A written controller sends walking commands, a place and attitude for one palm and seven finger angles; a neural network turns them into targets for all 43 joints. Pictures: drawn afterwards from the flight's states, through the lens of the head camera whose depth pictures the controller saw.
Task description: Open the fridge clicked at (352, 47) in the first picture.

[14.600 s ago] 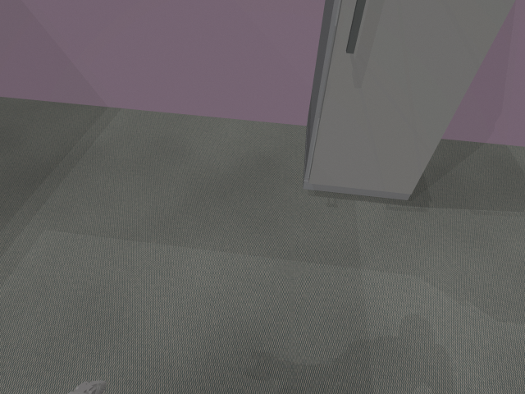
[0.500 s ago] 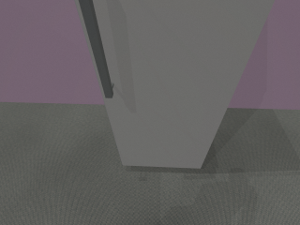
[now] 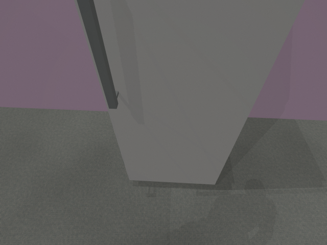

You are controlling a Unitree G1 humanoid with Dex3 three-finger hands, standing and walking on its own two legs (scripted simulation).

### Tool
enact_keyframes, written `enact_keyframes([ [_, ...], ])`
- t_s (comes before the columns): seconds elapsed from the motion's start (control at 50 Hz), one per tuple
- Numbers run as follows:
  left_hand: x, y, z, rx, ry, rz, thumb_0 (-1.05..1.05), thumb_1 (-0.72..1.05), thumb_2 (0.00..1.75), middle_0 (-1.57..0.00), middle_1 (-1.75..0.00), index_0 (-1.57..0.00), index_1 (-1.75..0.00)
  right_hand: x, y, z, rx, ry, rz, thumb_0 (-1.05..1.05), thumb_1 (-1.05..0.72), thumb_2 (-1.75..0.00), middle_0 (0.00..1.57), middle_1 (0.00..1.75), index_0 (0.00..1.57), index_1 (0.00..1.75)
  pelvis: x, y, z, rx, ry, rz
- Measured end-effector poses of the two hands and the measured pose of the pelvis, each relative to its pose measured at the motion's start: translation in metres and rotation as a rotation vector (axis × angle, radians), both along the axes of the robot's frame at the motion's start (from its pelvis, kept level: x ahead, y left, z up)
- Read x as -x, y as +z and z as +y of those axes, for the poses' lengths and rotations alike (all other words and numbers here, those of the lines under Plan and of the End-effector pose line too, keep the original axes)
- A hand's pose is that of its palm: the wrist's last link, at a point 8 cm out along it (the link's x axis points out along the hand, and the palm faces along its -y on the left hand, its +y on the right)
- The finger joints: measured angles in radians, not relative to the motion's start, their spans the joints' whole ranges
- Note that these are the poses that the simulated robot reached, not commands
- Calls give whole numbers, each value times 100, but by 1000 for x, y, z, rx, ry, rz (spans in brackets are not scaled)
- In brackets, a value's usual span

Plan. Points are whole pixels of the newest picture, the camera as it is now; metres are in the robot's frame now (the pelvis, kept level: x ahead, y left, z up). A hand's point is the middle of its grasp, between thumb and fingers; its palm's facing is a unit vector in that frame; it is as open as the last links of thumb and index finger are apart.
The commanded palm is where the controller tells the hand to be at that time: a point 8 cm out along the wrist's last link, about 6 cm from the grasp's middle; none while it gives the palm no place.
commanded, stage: look again from close up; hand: left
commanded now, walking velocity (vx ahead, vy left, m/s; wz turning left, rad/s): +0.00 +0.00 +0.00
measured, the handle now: (99, 39) +0.53 +0.20 +0.23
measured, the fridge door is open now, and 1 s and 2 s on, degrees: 0 0 0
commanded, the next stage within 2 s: shuffle to correct the standing spot in 0.14 s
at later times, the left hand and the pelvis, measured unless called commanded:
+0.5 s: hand out of the picture +0.01 +0.18 -0.18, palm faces +0.09 -0.98 -0.17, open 7.4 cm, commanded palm none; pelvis +0.02 +0.01 -0.01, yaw +2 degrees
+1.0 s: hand (100, 236) +0.17 +0.20 -0.18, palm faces +0.04 -0.97 -0.24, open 7.3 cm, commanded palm none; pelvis +0.10 +0.02 -0.01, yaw +2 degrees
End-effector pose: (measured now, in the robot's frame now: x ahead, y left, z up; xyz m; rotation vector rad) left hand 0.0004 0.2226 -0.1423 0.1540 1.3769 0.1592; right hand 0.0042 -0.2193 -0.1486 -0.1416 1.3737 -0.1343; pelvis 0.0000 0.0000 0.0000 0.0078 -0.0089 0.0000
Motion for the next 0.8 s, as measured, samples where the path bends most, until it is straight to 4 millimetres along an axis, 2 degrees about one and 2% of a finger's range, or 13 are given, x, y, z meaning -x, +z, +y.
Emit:
enact_keyframes([
  [0.32, -19, 2, 0, -11, -10, -37, 0, 91, 90, -20, -30, -20, -30, -5, 0, -9, 6, 6, 3, 1, -91, -89, 20, 30, 20, 30, -4, 0, -6, -1, 0, -2],
  [0.44, -11, -7, -1, 14, 33, -24, 0, 91, 90, -20, -30, -20, -30, 0, -3, -5, 6, 19, 52, 1, -91, -89, 20, 30, 20, 30, -15, -6, -1, 22, 17, 3],
  [0.56, 7, -20, 9, 58, 83, 58, 0, 90, 90, -20, -30, -20, -30, -10, 4, 12, 34, 17, 67, 1, -91, -89, 20, 30, 20, 30, -34, -10, 17, 23, 16, 7],
  [0.6, 6, -21, 13, 66, 71, 104, 0, 90, 90, -20, -30, -20, -30, -11, 6, 19, 40, -1, 55, 1, -91, -89, 20, 30, 20, 30, -42, -10, 23, 20, 3, 13],
  [0.66, -13, -16, 20, 64, 47, 117, 0, 90, 90, -20, -30, -20, -30, -6, 10, 33, 36, -25, 77, 1, -91, -89, 20, 30, 20, 30, -53, -5, 30, 25, 8, 19],
  [0.8, -88, -7, 35, 11, 30, 8, 2, 94, 90, -19, -30, -20, -30, 7, 16, 62, -23, -31, 219, 1, -91, -89, 20, 30, 20, 30, -72, 1, 31, 22, 37, 26],
])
